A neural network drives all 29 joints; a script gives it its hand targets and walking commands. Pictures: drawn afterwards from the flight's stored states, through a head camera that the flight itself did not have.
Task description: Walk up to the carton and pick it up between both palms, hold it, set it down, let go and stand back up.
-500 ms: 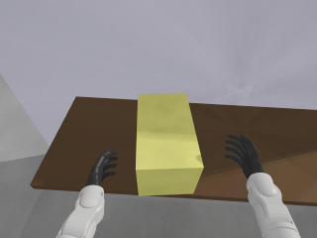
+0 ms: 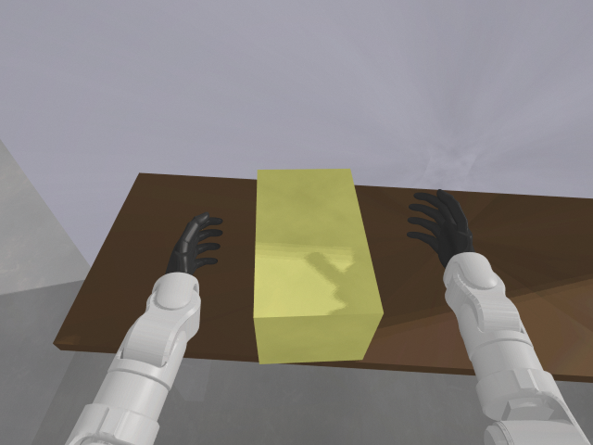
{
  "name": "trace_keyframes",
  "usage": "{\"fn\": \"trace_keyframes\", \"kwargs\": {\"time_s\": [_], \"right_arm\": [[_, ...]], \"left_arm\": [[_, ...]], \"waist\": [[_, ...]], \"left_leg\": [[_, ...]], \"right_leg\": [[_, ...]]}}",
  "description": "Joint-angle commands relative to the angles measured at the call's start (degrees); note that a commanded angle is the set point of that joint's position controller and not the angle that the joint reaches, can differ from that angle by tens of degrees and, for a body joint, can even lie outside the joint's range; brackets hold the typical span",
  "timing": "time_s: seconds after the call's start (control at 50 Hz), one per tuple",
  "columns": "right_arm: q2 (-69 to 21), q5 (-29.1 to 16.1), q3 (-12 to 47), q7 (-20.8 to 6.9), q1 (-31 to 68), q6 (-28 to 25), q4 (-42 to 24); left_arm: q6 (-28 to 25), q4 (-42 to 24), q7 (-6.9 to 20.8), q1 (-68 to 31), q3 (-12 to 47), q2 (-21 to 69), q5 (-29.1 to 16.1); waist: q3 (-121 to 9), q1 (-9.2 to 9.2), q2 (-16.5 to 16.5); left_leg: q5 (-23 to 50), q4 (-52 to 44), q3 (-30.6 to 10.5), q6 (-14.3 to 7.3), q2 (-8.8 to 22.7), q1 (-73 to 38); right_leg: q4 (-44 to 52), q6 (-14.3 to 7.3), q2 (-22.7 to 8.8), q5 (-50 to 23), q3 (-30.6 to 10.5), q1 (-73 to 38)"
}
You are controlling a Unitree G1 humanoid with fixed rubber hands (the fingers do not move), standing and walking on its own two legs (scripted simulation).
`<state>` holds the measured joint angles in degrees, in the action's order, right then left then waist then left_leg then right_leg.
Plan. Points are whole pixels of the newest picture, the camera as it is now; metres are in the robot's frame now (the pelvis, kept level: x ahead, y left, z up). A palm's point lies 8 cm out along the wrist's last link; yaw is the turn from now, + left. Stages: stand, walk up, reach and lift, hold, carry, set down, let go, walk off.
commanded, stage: reach and lift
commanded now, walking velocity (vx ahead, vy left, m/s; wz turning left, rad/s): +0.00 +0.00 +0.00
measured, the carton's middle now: (307, 260) +0.43 -0.03 -0.05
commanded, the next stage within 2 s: none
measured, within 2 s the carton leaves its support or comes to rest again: neither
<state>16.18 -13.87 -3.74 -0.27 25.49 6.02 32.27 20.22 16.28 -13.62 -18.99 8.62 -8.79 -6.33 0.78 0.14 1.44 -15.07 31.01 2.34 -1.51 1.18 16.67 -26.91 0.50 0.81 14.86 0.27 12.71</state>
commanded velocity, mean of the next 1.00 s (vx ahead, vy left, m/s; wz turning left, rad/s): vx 0.00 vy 0.00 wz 0.00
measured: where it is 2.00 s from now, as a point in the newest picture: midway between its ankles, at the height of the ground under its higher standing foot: outside the picture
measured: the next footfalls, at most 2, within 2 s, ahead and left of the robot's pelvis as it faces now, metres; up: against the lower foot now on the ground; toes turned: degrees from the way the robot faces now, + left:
none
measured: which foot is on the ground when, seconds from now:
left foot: down 0.00-1.00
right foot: down 0.00-1.00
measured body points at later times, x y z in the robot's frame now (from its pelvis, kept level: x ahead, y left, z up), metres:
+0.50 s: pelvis +0.01 +0.00 +0.00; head +0.08 +0.01 +0.44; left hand +0.40 +0.15 +0.04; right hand +0.42 -0.21 +0.05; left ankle +0.01 +0.10 -0.74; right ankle -0.01 -0.13 -0.74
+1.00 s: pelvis +0.00 -0.01 -0.01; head +0.12 -0.02 +0.42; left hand +0.40 +0.13 -0.03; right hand +0.42 -0.19 -0.02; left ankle +0.01 +0.10 -0.74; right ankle -0.01 -0.13 -0.74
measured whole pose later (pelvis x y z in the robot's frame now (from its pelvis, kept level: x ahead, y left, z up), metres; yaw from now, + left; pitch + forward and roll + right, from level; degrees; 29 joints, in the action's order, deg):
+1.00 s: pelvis +0.00 -0.01 -0.01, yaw +0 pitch +26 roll -1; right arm 9.6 -4.3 -3.8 2.0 37.0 -20.3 57.7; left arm -17.0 48.5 -11.1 -29.4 1.1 -3.2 -3.5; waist -12.3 0.1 2.5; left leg -11.0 31.0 2.3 -0.9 1.2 46.2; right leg -30.4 0.0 0.8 12.7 0.3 43.9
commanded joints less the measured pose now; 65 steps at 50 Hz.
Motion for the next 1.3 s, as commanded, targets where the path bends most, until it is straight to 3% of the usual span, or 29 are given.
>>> {"fn": "trace_keyframes", "kwargs": {"time_s": [0.0,0.1,0.14,0.16,0.22,0.26,0.3,0.36,0.38,0.46,0.58,0.62,0.64,0.66,0.68,0.7,0.72,0.76,0.82,0.84,0.88,0.96,1.0,1.06,1.1,1.12,1.18,1.22,1.28], "right_arm": [[10.32,0.07,-4.64,0.78,35.37,-2.64,-3.76],[10.4,0.16,-5.07,0.82,36.83,-2.93,-2.24],[11.06,1.28,-6.07,0.88,38.2,-3.3,-0.9],[11.02,2.03,-6.81,0.73,41.73,-3.12,3.32],[10.39,2.53,-5.76,0.69,37.47,-4.48,6.1],[8.61,3.4,-5.66,1.11,35.05,-6.08,9.1],[8.0,3.19,-5.07,0.68,34.23,-8.46,10.14],[7.17,3.03,-4.33,-0.44,34.42,-12.53,14.26],[7.02,3.62,-5.03,-0.77,34.34,-14.06,15.95],[6.08,3.77,-4.42,-1.77,34.26,-20.3,14.93],[2.31,4.26,-2.53,-2.38,33.88,-26.48,18.47],[0.25,4.55,-0.89,-2.39,33.65,-28.15,19.07],[-0.85,5.38,-0.54,-2.19,34.85,-28.94,18.22],[-0.82,5.5,-0.91,-1.77,36.3,-29.9,16.39],[-0.53,6.6,-1.54,-1.35,35.38,-30.4,17.04],[-1.13,6.45,-0.83,-1.26,36.69,-30.78,16.19],[-1.66,7.49,-1.21,-0.72,36.31,-31.15,16.44],[-1.75,8.49,-1.78,0.2,35.41,-31.57,16.47],[-2.29,10.09,-2.84,1.74,37.33,-31.7,17.09],[-2.4,10.94,-3.96,2.19,38.07,-31.67,17.58],[-5.13,10.51,-2.08,2.65,36.45,-31.51,17.12],[-7.13,12.0,-2.36,3.61,37.82,-31.87,17.13],[-10.21,12.45,-1.01,3.76,37.05,-31.56,18.4],[-15.16,14.2,-0.95,4.13,37.8,-31.41,19.31],[-21.08,16.1,-0.88,3.36,38.57,-31.22,20.62],[-23.62,17.33,-0.83,2.73,38.77,-31.44,22.18],[-28.29,22.77,-4.28,2.42,38.54,-32.89,22.53],[-31.38,26.73,-5.93,2.64,38.21,-33.67,23.52],[-42.69,32.93,-5.43,0.62,38.81,-34.59,23.28]], "left_arm": [[-0.79,-10.18,-0.64,-39.88,-9.71,0.76,-3.05],[-0.44,-8.79,-0.47,-41.53,-9.66,1.03,-3.02],[-0.7,-5.77,-0.46,-41.75,-10.43,1.32,-2.37],[-0.8,-1.16,-0.34,-45.59,-10.22,1.67,-1.74],[-2.01,0.61,0.1,-40.72,-11.14,3.19,0.41],[-4.07,4.26,1.3,-38.37,-11.65,4.08,1.61],[-6.98,4.11,1.89,-36.45,-11.09,5.6,2.74],[-12.03,8.2,2.35,-35.24,-11.92,7.09,4.71],[-14.04,10.08,2.55,-35.91,-11.72,7.26,5.49],[-21.73,10.45,2.52,-34.58,-11.52,7.98,6.55],[-31.54,22.11,2.29,-33.92,-10.48,10.34,7.98],[-34.58,25.37,2.51,-33.15,-10.17,11.32,8.08],[-36.04,26.1,2.79,-34.79,-10.16,11.52,7.96],[-37.09,25.55,2.56,-35.23,-10.06,11.99,8.03],[-37.91,24.91,2.53,-35.64,-10.04,11.21,8.02],[-39.17,23.79,2.42,-37.34,-10.65,10.53,8.03],[-40.01,23.49,2.39,-37.87,-10.64,10.92,8.36],[-41.21,23.45,2.29,-37.72,-11.58,9.94,8.91],[-41.7,27.5,2.5,-40.2,-13.72,8.1,9.66],[-41.91,28.08,2.52,-41.61,-13.73,7.87,9.88],[-42.61,28.75,2.92,-38.89,-14.35,9.23,10.19],[-43.59,27.51,3.24,-40.08,-14.0,10.46,9.86],[-44.03,29.24,4.04,-39.99,-14.54,11.65,10.61],[-44.92,30.56,5.17,-40.43,-14.74,14.77,11.83],[-45.35,32.1,6.09,-42.14,-15.05,19.16,14.09],[-45.57,31.78,6.43,-42.05,-13.73,22.89,14.75],[-46.39,32.84,6.4,-43.55,-13.52,27.48,18.15],[-46.18,34.89,6.41,-44.18,-13.76,30.03,20.93],[-46.72,37.16,8.56,-45.25,-12.91,39.28,25.03]], "waist": [[-30.78,0.05,-3.06],[-38.51,-0.11,-2.66],[-38.92,0.19,-2.77],[-38.43,-0.22,-2.06],[-39.24,-0.14,-1.95],[-39.24,-0.24,-2.35],[-41.26,-0.23,-0.75],[-41.62,1.02,-0.11],[-42.32,0.47,0.45],[-47.73,1.4,1.77],[-51.85,2.72,2.39],[-52.44,3.41,1.74],[-53.95,2.84,0.31],[-56.32,3.07,0.54],[-57.2,1.8,0.63],[-59.58,2.71,1.25],[-60.68,1.69,1.3],[-62.9,1.43,1.04],[-63.16,1.27,0.2],[-63.35,0.33,0.17],[-63.59,1.47,-0.95],[-64.2,0.33,-0.93],[-62.5,0.64,-1.76],[-60.78,-0.11,-2.99],[-59.53,0.34,-1.89],[-58.14,-0.31,-0.93],[-57.99,-1.49,-0.43],[-56.68,-2.66,-0.62],[-55.76,-1.95,-0.15]], "left_leg": [[22.66,-5.93,-2.33,3.07,1.9,-15.71],[28.85,-3.94,-2.95,3.56,2.08,-17.98],[29.58,-3.4,-3.06,3.78,2.31,-17.84],[27.88,-3.36,-3.57,3.97,2.48,-16.93],[32.88,-2.5,-3.75,4.58,2.82,-19.51],[34.59,-1.73,-3.64,4.93,2.4,-19.46],[40.26,-0.57,-4.07,5.56,2.61,-20.89],[41.86,0.41,-4.1,5.95,2.65,-20.19],[40.98,0.43,-4.34,6.1,2.76,-19.89],[45.91,2.94,-4.04,7.05,2.51,-19.81],[40.25,4.4,-3.72,7.17,2.35,-14.87],[39.33,5.01,-3.55,7.1,2.39,-13.22],[37.97,5.54,-3.38,6.75,2.25,-11.18],[38.82,5.81,-3.4,6.83,2.36,-11.57],[38.83,5.91,-3.43,7.1,2.24,-11.35],[38.59,6.58,-3.06,7.15,2.21,-10.31],[38.25,6.91,-2.9,7.3,1.98,-10.09],[37.85,7.42,-2.77,7.22,1.85,-8.84],[33.25,7.02,-2.19,6.73,1.1,-4.36],[31.2,6.85,-2.16,6.77,0.97,-3.19],[30.42,7.12,-1.49,6.24,0.57,-1.27],[31.39,7.33,-1.81,6.45,0.49,-0.58],[30.71,7.04,-1.23,6.07,0.14,0.33],[30.11,7.03,-1.51,5.46,0.03,2.01],[28.5,6.52,-1.55,5.22,0.08,1.99],[29.04,6.61,-1.85,5.54,0.36,1.1],[28.66,6.25,-1.84,6.12,0.8,-1.41],[29.25,6.58,-1.53,6.24,0.7,-2.5],[31.45,6.48,-1.69,6.25,0.83,-4.53]], "right_leg": [[4.73,-0.52,3.57,-19.71,-0.25,7.28],[4.69,-0.41,3.9,-23.21,0.22,8.21],[4.67,-0.57,4.09,-23.0,0.55,9.57],[4.74,-0.51,3.92,-20.29,0.73,11.62],[4.9,-0.45,4.18,-24.02,1.71,11.16],[5.08,-0.03,3.97,-25.91,1.74,11.04],[4.44,0.09,4.08,-29.12,2.11,11.17],[3.86,-0.41,4.39,-28.22,2.64,12.95],[4.09,-0.62,4.39,-26.35,2.93,13.8],[3.11,-1.13,4.72,-28.79,2.94,15.12],[0.97,-1.72,4.03,-25.69,2.58,20.12],[-0.22,-1.68,4.1,-26.14,2.47,20.76],[-0.96,-1.42,3.7,-27.23,2.17,20.57],[-1.47,-1.34,3.8,-27.93,2.28,20.99],[-1.27,-1.29,3.84,-28.17,2.52,20.79],[-1.7,-1.34,3.58,-28.14,2.15,20.47],[-2.08,-1.27,3.4,-28.92,2.17,20.25],[-2.92,-1.04,3.29,-31.11,1.82,19.06],[-3.73,-0.53,2.73,-31.74,1.39,17.26],[-4.05,-0.44,2.59,-31.36,1.45,17.15],[-5.0,-0.03,2.34,-33.69,0.81,14.03],[-5.63,0.47,2.08,-35.93,0.97,13.08],[-5.55,0.77,1.7,-37.16,0.58,11.63],[-6.1,1.25,1.32,-39.29,0.27,9.76],[-5.75,0.86,1.24,-36.04,0.45,10.58],[-5.6,0.49,1.35,-35.03,1.11,11.3],[-4.27,-0.28,2.32,-30.39,2.41,13.49],[-4.04,-0.45,2.55,-31.13,2.77,13.2],[-3.46,-1.2,2.37,-30.54,3.29,12.12]]}}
